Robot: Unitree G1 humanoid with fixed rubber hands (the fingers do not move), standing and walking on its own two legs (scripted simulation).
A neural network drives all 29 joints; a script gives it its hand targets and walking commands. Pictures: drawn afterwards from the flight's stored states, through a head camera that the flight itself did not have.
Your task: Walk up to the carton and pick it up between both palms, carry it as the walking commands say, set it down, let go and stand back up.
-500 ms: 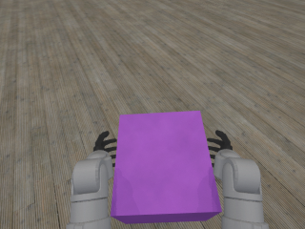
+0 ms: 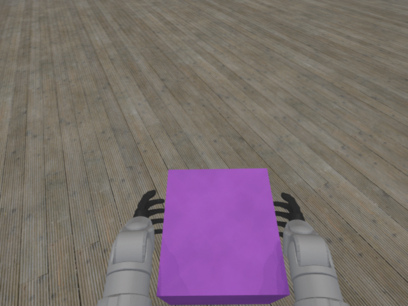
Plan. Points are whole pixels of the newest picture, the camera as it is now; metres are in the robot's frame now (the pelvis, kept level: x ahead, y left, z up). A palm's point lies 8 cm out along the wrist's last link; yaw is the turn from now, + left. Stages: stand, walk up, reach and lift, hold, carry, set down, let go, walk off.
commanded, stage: hold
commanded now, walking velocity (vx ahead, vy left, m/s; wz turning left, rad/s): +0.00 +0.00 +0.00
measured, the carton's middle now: (218, 236) +0.31 +0.01 -0.06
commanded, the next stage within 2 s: set down in 0.40 s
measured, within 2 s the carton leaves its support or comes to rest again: neither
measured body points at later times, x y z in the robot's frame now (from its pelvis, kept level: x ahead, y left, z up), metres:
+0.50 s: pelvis +0.03 +0.02 +0.01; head -0.01 +0.01 +0.46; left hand +0.32 +0.18 +0.04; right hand +0.33 -0.14 +0.03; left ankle +0.07 +0.12 -0.74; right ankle +0.01 -0.10 -0.74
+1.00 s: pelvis +0.00 -0.01 -0.01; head +0.03 +0.00 +0.44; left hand +0.31 +0.16 -0.02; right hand +0.33 -0.15 -0.02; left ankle +0.07 +0.12 -0.74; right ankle +0.01 -0.10 -0.74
